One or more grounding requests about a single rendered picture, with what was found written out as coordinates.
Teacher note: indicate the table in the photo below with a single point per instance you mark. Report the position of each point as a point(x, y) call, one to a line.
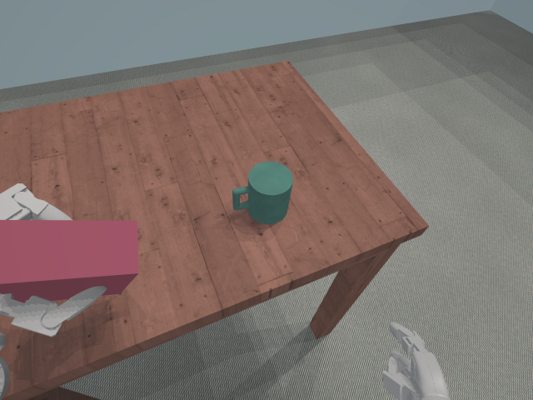
point(169, 156)

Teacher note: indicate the sponge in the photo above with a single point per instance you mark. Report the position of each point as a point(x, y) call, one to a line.
point(57, 259)

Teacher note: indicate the robot left hand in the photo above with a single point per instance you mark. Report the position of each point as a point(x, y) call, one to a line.
point(38, 314)

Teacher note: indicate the robot right hand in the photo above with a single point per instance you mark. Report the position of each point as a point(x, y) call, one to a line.
point(416, 378)

